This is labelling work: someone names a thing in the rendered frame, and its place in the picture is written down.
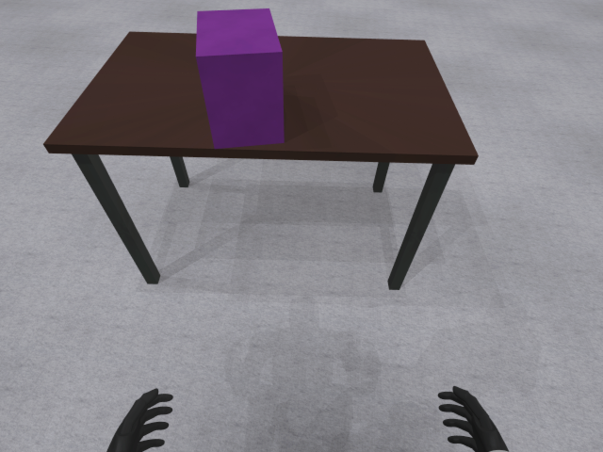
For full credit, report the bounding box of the carton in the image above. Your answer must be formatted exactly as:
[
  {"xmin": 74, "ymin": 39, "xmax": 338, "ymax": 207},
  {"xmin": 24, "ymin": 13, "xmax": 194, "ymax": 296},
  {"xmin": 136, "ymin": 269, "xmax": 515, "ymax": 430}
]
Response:
[{"xmin": 196, "ymin": 8, "xmax": 285, "ymax": 149}]

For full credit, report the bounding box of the robot left hand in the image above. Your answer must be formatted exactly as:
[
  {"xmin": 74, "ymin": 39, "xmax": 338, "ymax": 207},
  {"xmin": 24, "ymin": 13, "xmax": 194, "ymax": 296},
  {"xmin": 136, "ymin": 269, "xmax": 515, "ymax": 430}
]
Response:
[{"xmin": 106, "ymin": 388, "xmax": 173, "ymax": 452}]

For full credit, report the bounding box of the table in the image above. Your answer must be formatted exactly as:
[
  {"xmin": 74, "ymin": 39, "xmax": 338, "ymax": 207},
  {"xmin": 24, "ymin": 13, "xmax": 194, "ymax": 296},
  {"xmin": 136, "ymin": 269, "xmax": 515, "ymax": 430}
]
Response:
[{"xmin": 43, "ymin": 31, "xmax": 479, "ymax": 290}]

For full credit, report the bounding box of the robot right hand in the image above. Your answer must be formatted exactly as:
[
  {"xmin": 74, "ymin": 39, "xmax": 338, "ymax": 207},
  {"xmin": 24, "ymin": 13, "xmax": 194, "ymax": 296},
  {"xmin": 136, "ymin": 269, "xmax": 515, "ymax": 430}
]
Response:
[{"xmin": 438, "ymin": 386, "xmax": 509, "ymax": 452}]

